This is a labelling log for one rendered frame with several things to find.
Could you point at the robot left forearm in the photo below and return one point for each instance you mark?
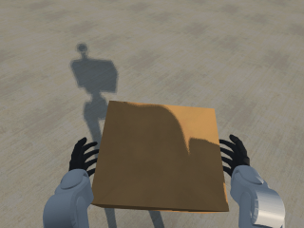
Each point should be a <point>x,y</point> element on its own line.
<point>67,208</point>

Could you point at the robot left hand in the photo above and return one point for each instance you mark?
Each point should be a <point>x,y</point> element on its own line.
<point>78,156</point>

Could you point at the robot right hand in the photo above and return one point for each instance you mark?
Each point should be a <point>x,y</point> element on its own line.
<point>238,155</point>

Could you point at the robot right forearm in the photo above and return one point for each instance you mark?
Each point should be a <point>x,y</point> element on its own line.
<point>259,206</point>

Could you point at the carton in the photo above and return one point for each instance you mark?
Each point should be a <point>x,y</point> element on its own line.
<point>160,157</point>

